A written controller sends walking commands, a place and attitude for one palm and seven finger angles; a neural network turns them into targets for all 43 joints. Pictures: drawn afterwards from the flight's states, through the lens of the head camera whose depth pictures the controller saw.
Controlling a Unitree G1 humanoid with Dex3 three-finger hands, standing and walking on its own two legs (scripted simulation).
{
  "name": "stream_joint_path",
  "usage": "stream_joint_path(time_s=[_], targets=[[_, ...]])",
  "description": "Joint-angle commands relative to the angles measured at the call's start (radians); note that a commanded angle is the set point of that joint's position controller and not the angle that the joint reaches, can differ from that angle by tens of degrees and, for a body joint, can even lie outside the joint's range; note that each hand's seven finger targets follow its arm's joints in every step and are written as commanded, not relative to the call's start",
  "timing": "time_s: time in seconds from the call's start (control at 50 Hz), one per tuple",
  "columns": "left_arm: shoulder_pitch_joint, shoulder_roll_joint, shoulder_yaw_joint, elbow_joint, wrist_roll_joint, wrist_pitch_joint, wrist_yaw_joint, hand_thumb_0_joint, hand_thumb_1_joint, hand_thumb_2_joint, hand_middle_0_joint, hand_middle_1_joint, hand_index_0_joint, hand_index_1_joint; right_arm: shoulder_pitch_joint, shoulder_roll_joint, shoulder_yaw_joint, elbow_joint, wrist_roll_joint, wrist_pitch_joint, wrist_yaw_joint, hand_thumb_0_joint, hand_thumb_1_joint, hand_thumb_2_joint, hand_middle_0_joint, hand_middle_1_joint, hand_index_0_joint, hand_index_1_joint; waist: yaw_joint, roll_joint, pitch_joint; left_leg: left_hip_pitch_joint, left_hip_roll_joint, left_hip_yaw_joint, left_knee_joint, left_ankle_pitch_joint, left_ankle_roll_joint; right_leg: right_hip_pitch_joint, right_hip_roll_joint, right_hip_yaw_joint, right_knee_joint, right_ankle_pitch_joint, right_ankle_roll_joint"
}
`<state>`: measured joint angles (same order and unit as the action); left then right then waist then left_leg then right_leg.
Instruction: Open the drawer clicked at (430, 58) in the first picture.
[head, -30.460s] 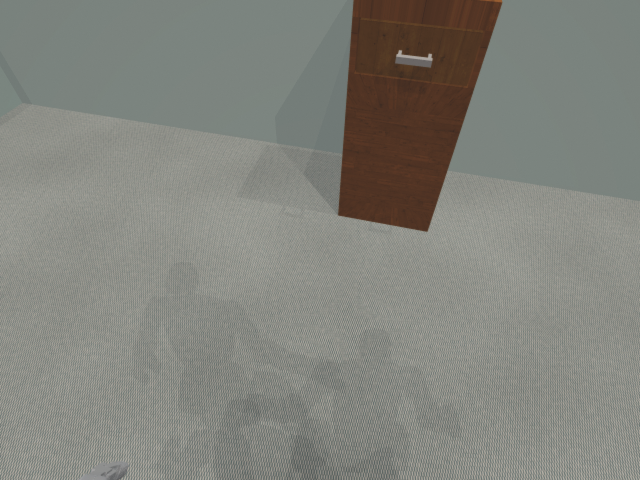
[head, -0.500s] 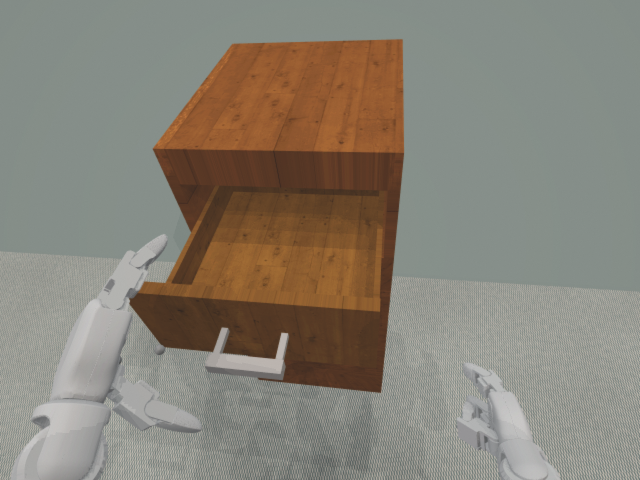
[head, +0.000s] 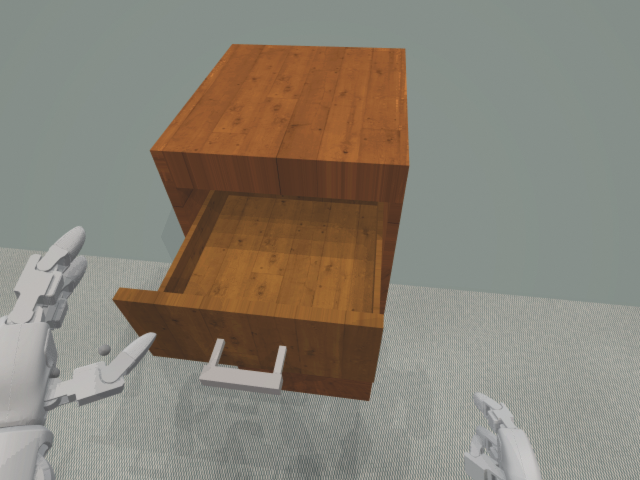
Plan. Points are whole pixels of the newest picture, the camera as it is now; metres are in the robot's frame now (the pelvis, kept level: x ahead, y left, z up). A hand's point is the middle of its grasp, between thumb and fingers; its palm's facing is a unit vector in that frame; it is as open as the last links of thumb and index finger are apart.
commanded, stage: draw the hand back to the body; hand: left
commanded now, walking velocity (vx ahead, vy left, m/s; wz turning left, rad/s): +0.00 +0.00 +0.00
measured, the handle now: (246, 365) +0.27 +0.14 -0.02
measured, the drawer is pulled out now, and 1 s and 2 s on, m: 0.23 0.23 0.23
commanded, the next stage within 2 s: step back with the hand held close in 0.40 s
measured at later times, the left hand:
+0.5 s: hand (96, 355) +0.18 +0.23 +0.16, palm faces +0.40 -0.82 -0.42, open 7.5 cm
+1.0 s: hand (58, 402) +0.14 +0.24 +0.15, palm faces +0.33 -0.80 -0.50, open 7.4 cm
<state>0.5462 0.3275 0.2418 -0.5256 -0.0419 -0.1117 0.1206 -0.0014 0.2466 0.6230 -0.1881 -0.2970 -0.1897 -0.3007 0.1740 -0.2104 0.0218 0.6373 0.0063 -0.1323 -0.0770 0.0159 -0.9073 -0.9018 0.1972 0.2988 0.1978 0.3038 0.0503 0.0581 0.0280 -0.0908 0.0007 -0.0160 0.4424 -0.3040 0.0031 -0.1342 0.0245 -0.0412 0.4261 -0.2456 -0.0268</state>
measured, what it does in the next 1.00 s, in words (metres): stands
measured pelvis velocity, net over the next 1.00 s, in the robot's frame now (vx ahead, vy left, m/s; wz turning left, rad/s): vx -0.05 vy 0.00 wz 0.02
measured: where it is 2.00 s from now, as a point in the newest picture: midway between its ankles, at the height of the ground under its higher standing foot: outside the picture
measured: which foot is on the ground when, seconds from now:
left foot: down 0.00-1.00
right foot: down 0.00-1.00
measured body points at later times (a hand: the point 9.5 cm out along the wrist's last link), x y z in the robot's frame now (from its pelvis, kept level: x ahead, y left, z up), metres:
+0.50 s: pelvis +0.00 -0.01 +0.00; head +0.00 -0.03 +0.45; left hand +0.16 +0.27 +0.18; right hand +0.20 -0.21 -0.09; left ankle -0.04 +0.12 -0.74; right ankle -0.01 -0.10 -0.74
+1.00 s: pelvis -0.05 +0.00 -0.01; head -0.02 +0.00 +0.44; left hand +0.12 +0.28 +0.18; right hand +0.14 -0.23 -0.09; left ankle -0.04 +0.12 -0.74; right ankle -0.01 -0.10 -0.74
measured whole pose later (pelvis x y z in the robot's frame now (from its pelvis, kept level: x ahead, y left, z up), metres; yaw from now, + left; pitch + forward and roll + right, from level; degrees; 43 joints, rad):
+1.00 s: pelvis -0.05 +0.00 -0.01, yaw +1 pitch +2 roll +0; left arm 0.66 0.40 0.37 -0.59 -0.05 -0.19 0.14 0.01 0.89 0.90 -0.21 -0.30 -0.22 -0.30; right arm 0.18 -0.22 -0.01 0.55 0.03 -0.05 -0.09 0.01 -0.91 -0.90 0.20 0.30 0.20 0.30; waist -0.01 0.01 0.01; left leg -0.33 -0.03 -0.03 0.57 -0.28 0.01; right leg -0.37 -0.01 -0.06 0.55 -0.23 -0.02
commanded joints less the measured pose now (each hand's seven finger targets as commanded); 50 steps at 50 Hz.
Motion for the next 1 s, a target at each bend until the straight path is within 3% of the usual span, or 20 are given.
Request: stream_joint_path(time_s=[0.0, 0.1, 0.12, 0.18, 0.28, 0.34, 0.48, 0.5, 0.52, 0.54, 0.58, 0.62, 0.7, 0.72, 0.8, 0.82, 0.86, 0.92, 0.98], targets=[[-0.042, 0.149, 0.141, -0.190, -0.013, -0.061, 0.019, 0.000, 0.585, 0.765, -0.189, -0.300, -0.189, -0.300, -0.139, -0.088, -0.038, -0.164, 0.004, -0.050, -0.004, 0.000, -0.900, -0.900, 0.200, 0.300, 0.200, 0.300, 0.009, -0.022, -0.108, -0.038, 0.041, 0.013, -0.057, 0.349, 0.000, 0.076, -0.050, -0.004, -0.039, 0.261, 0.008], [-0.057, 0.151, 0.148, -0.174, -0.016, -0.059, 0.020, 0.000, 0.760, 0.840, -0.195, -0.300, -0.195, -0.300, -0.145, -0.089, -0.039, -0.167, 0.008, -0.043, -0.009, 0.000, -0.900, -0.900, 0.200, 0.300, 0.200, 0.300, 0.006, -0.003, -0.091, -0.044, 0.036, 0.012, -0.062, 0.298, 0.005, 0.058, -0.052, 0.002, -0.051, 0.223, 0.007], [-0.070, 0.153, 0.143, -0.189, -0.013, -0.059, 0.020, 0.000, 0.795, 0.855, -0.196, -0.300, -0.196, -0.300, -0.148, -0.095, -0.041, -0.167, 0.010, -0.047, -0.008, 0.000, -0.900, -0.900, 0.200, 0.300, 0.200, 0.300, 0.003, 0.033, -0.097, -0.043, 0.036, 0.013, -0.059, 0.302, 0.002, 0.059, -0.054, 0.003, -0.050, 0.222, 0.005], [-0.061, 0.151, 0.132, -0.197, -0.012, -0.057, 0.023, 0.000, 0.900, 0.900, -0.200, -0.300, -0.200, -0.300, -0.142, -0.092, -0.040, -0.169, 0.008, -0.055, -0.006, 0.000, -0.900, -0.900, 0.200, 0.300, 0.200, 0.300, 0.003, 0.003, -0.107, -0.034, 0.037, 0.008, -0.057, 0.311, 0.005, 0.057, -0.054, -0.003, -0.044, 0.230, 0.008], [-0.062, 0.165, 0.151, -0.189, -0.014, -0.054, 0.027, 0.000, 0.900, 0.900, -0.200, -0.300, -0.200, -0.300, -0.144, -0.090, -0.039, -0.169, 0.009, -0.054, -0.007, 0.000, -0.900, -0.900, 0.200, 0.300, 0.200, 0.300, 0.005, -0.017, -0.107, -0.046, 0.036, 0.006, -0.056, 0.290, 0.005, 0.057, -0.057, -0.001, -0.043, 0.221, 0.009], [-0.053, 0.163, 0.150, -0.189, -0.012, -0.055, 0.027, 0.000, 0.900, 0.900, -0.200, -0.300, -0.200, -0.300, -0.143, -0.085, -0.037, -0.165, 0.010, -0.055, -0.005, 0.000, -0.900, -0.900, 0.200, 0.300, 0.200, 0.300, 0.004, 0.024, -0.106, -0.046, 0.036, 0.008, -0.051, 0.309, 0.002, 0.056, -0.060, -0.002, -0.038, 0.240, 0.007], [-0.029, 0.159, 0.153, -0.178, -0.015, -0.057, 0.026, 0.000, 0.900, 0.900, -0.200, -0.300, -0.200, -0.300, -0.148, -0.083, -0.041, -0.168, 0.013, -0.052, -0.003, 0.000, -0.900, -0.900, 0.200, 0.300, 0.200, 0.300, 0.005, -0.024, -0.107, -0.054, 0.037, 0.009, -0.045, 0.303, 0.006, 0.048, -0.062, -0.005, -0.034, 0.245, 0.011], [-0.153, 0.289, 0.303, -0.270, -0.024, -0.111, 0.028, 0.000, 0.900, 0.900, -0.200, -0.300, -0.200, -0.300, -0.085, -0.123, -0.045, -0.197, 0.020, -0.030, 0.000, 0.000, -0.900, -0.900, 0.200, 0.300, 0.200, 0.300, -0.044, -0.053, -0.039, -0.116, 0.047, -0.028, 0.002, 0.226, 0.030, -0.044, -0.123, 0.090, -0.082, 0.281, 0.006], [-0.146, 0.294, 0.316, -0.235, -0.016, -0.133, 0.024, 0.000, 0.900, 0.900, -0.200, -0.300, -0.200, -0.300, -0.083, -0.107, -0.045, -0.180, 0.017, -0.020, -0.002, 0.000, -0.900, -0.900, 0.200, 0.300, 0.200, 0.300, -0.046, -0.049, -0.046, -0.106, 0.040, -0.034, 0.021, 0.187, 0.028, -0.063, -0.152, 0.101, -0.089, 0.300, -0.008], [-0.043, 0.207, 0.244, -0.164, -0.014, -0.132, 0.014, 0.000, 0.900, 0.900, -0.200, -0.300, -0.200, -0.300, -0.095, -0.105, -0.046, -0.176, 0.017, -0.009, -0.004, 0.000, -0.900, -0.900, 0.200, 0.300, 0.200, 0.300, -0.057, -0.092, -0.079, -0.086, 0.039, -0.029, 0.045, 0.205, 0.029, -0.074, -0.168, 0.094, -0.074, 0.321, -0.012], [0.024, 0.159, 0.194, -0.164, -0.015, -0.133, 0.003, 0.000, 0.900, 0.900, -0.200, -0.300, -0.200, -0.300, -0.102, -0.114, -0.050, -0.196, 0.021, 0.005, 0.002, 0.000, -0.900, -0.900, 0.200, 0.300, 0.200, 0.300, -0.060, -0.062, -0.139, -0.077, 0.045, -0.025, 0.064, 0.260, 0.032, -0.071, -0.181, 0.086, -0.045, 0.337, -0.012], [0.072, 0.166, 0.207, -0.173, -0.013, -0.137, 0.007, 0.000, 0.900, 0.900, -0.200, -0.300, -0.200, -0.300, -0.108, -0.120, -0.059, -0.203, 0.021, 0.017, 0.000, 0.000, -0.900, -0.900, 0.200, 0.300, 0.200, 0.300, -0.059, -0.027, -0.179, -0.090, 0.061, -0.036, 0.054, 0.346, 0.033, -0.045, -0.173, 0.065, -0.005, 0.372, -0.007], [0.111, 0.195, 0.237, -0.201, -0.014, -0.135, 0.013, 0.000, 0.900, 0.900, -0.200, -0.300, -0.200, -0.300, -0.108, -0.121, -0.073, -0.227, 0.027, 0.046, -0.003, 0.000, -0.900, -0.900, 0.200, 0.300, 0.200, 0.300, -0.061, -0.085, -0.215, -0.138, 0.082, -0.056, 0.067, 0.418, 0.028, -0.021, -0.163, 0.056, 0.048, 0.411, -0.004], [0.111, 0.216, 0.254, -0.210, -0.016, -0.137, 0.017, 0.000, 0.900, 0.900, -0.200, -0.300, -0.200, -0.300, -0.115, -0.121, -0.074, -0.225, 0.027, 0.047, -0.008, 0.000, -0.900, -0.900, 0.200, 0.300, 0.200, 0.300, -0.062, -0.063, -0.220, -0.141, 0.081, -0.058, 0.070, 0.429, 0.026, -0.024, -0.169, 0.060, 0.054, 0.429, -0.009], [0.135, 0.220, 0.260, -0.255, -0.021, -0.140, 0.023, 0.000, 0.900, 0.900, -0.200, -0.300, -0.200, -0.300, -0.110, -0.120, -0.075, -0.244, 0.026, 0.047, -0.010, 0.000, -0.900, -0.900, 0.200, 0.300, 0.200, 0.300, -0.056, -0.040, -0.212, -0.196, 0.093, -0.087, 0.054, 0.396, 0.029, -0.032, -0.153, 0.056, 0.083, 0.357, -0.008], [0.130, 0.240, 0.276, -0.268, -0.018, -0.141, 0.027, 0.000, 0.900, 0.900, -0.200, -0.300, -0.200, -0.300, -0.121, -0.121, -0.077, -0.243, 0.025, 0.044, -0.014, 0.000, -0.900, -0.900, 0.200, 0.300, 0.200, 0.300, -0.053, -0.005, -0.211, -0.200, 0.100, -0.094, 0.038, 0.389, 0.031, -0.040, -0.146, 0.054, 0.088, 0.335, -0.004], [0.135, 0.224, 0.262, -0.282, -0.019, -0.142, 0.031, 0.000, 0.900, 0.900, -0.200, -0.300, -0.200, -0.300, -0.110, -0.120, -0.073, -0.250, 0.020, 0.039, -0.013, 0.000, -0.900, -0.900, 0.200, 0.300, 0.200, 0.300, -0.050, 0.012, -0.200, -0.249, 0.114, -0.112, 0.014, 0.353, 0.038, -0.030, -0.127, 0.049, 0.110, 0.277, 0.005], [0.126, 0.223, 0.263, -0.268, -0.017, -0.142, 0.039, 0.000, 0.900, 0.900, -0.200, -0.300, -0.200, -0.300, -0.109, -0.124, -0.074, -0.245, 0.019, 0.029, -0.015, 0.000, -0.900, -0.900, 0.200, 0.300, 0.200, 0.300, -0.047, 0.018, -0.175, -0.311, 0.118, -0.118, -0.006, 0.217, 0.048, -0.045, -0.125, 0.070, 0.105, 0.172, 0.008], [0.101, 0.212, 0.250, -0.264, -0.013, -0.148, 0.046, 0.000, 0.900, 0.900, -0.200, -0.300, -0.200, -0.300, -0.091, -0.124, -0.069, -0.243, 0.016, 0.019, -0.012, 0.000, -0.900, -0.900, 0.200, 0.300, 0.200, 0.300, -0.053, -0.024, -0.143, -0.374, 0.107, -0.114, 0.001, 0.067, 0.054, -0.070, -0.135, 0.105, 0.078, 0.071, 0.008]])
